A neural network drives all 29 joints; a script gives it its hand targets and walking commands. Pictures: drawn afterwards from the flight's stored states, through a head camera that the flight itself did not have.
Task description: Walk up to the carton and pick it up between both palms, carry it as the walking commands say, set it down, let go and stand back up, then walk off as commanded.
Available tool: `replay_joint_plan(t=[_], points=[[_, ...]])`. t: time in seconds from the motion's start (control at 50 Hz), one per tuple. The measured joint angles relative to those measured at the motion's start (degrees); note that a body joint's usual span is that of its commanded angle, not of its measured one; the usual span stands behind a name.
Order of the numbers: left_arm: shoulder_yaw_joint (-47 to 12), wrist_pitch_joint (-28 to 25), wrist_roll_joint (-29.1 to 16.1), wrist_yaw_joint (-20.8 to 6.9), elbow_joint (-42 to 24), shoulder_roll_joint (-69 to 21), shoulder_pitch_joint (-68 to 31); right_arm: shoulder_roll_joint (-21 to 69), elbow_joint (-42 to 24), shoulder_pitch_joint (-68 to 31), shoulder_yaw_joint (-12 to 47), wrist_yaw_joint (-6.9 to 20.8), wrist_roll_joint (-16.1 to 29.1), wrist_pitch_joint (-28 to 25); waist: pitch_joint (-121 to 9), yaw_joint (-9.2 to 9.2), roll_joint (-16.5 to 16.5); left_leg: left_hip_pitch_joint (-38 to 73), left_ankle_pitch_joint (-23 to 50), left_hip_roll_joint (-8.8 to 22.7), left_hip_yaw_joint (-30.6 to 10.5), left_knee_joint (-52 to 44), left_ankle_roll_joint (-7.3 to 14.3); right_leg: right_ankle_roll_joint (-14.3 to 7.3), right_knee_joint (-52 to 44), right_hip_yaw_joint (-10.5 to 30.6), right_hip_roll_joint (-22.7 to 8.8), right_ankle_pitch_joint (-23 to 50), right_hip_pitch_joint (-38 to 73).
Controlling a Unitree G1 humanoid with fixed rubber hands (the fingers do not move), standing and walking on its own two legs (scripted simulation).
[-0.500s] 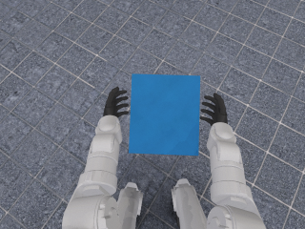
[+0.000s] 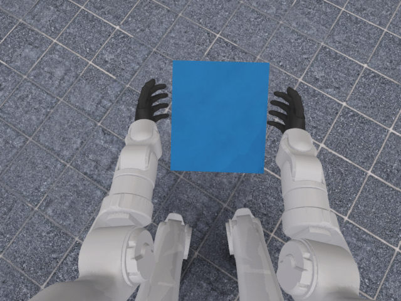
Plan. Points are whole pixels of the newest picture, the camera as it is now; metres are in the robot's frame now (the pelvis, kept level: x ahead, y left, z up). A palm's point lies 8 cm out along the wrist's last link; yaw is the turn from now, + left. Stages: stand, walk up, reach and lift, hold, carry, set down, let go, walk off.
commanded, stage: set down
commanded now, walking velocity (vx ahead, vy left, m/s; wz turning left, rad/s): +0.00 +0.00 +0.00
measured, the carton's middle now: (217, 119) +0.50 -0.04 -0.19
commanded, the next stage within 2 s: none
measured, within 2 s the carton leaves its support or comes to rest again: neither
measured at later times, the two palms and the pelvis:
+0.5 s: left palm (156, 123) +0.48 +0.11 -0.17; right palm (279, 129) +0.46 -0.18 -0.17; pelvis -0.02 +0.00 -0.07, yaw +1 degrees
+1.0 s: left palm (163, 125) +0.51 +0.10 -0.26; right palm (270, 130) +0.49 -0.18 -0.26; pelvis -0.03 -0.01 -0.13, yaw +2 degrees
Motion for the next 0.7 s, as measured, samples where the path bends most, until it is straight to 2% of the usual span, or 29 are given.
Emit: replay_joint_plan(t=[0.28, 0.7], points=[[0.65, 0.79, 0.0, 0.79, 2.33, 2.05, -6.92, -2.18, 2.73, -7.34, -0.93, -0.27, -0.33, 0.69, 2.21, -0.28, -0.11, -8.78, -0.79, -0.95, 0.2, 7.6, -0.91, 0.53, 7.59, 0.17, 0.87, -0.58, -8.84], [1.19, 1.83, -0.82, 0.31, 4.3, 5.29, -15.76, -5.39, 4.93, -16.56, -1.05, -0.07, -0.44, 1.87, 7.19, -0.47, 0.23, -19.85, -1.5, -2.04, 0.53, 17.26, -2.47, 0.85, 17.51, -0.01, 1.86, -0.93, -20.24]])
